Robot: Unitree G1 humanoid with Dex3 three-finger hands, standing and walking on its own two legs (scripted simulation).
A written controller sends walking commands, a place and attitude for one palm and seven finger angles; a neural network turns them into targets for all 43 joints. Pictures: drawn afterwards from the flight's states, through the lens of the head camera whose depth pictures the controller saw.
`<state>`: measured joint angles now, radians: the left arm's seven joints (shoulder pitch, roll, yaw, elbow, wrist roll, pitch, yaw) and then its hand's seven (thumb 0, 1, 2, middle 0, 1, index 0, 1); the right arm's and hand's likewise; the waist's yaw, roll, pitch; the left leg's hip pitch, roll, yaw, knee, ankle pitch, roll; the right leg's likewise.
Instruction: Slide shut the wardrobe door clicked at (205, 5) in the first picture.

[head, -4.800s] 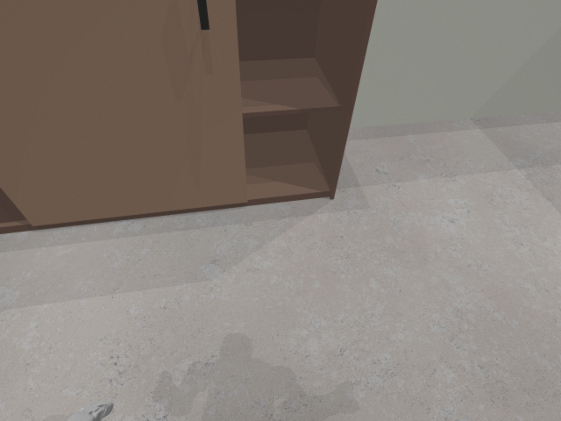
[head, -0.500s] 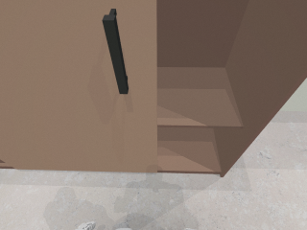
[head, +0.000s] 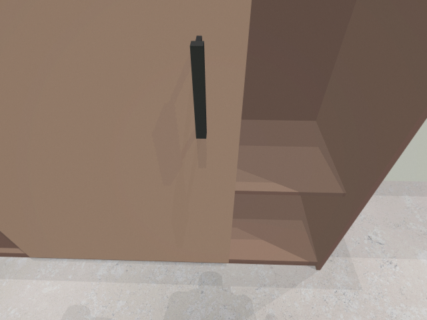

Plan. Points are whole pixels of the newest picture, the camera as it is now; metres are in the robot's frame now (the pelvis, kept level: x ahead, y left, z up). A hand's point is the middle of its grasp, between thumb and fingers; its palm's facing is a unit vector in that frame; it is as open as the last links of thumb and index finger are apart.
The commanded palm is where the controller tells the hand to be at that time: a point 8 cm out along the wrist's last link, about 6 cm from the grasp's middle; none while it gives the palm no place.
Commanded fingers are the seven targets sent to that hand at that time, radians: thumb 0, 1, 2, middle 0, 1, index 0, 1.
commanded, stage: come to a stop and stand still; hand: left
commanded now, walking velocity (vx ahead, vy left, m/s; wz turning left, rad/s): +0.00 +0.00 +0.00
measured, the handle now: (200, 90) +0.51 +0.07 +0.20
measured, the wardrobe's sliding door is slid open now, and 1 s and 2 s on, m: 0.41 0.41 0.41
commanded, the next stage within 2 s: look again from close up in 0.72 s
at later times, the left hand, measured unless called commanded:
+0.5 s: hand out of the picture +0.07 +0.16 -0.15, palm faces +0.02 -0.97 -0.23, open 7.3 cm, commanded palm none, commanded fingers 0.00 0.90 0.90 -0.20 -0.30 -0.20 -0.30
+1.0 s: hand out of the picture +0.04 +0.16 -0.16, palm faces +0.03 -0.98 -0.21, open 7.3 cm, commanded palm none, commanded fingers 0.00 0.90 0.90 -0.20 -0.30 -0.20 -0.30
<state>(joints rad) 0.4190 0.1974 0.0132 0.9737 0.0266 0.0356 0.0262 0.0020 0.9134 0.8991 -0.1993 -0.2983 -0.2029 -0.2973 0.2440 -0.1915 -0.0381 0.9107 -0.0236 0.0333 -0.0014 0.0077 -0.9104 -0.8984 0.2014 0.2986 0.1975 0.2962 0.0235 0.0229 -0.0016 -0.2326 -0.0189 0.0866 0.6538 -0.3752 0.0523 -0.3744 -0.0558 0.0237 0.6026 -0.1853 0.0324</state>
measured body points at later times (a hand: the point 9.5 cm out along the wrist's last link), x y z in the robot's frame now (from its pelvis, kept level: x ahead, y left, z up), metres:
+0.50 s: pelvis +0.03 -0.02 +0.01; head +0.03 -0.03 +0.46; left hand +0.07 +0.21 -0.13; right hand +0.02 -0.25 -0.15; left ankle -0.01 +0.08 -0.72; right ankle +0.09 -0.15 -0.72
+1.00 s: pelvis +0.03 -0.02 +0.02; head +0.03 -0.03 +0.47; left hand +0.03 +0.21 -0.14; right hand +0.03 -0.25 -0.14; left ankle -0.01 +0.08 -0.72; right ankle +0.09 -0.15 -0.72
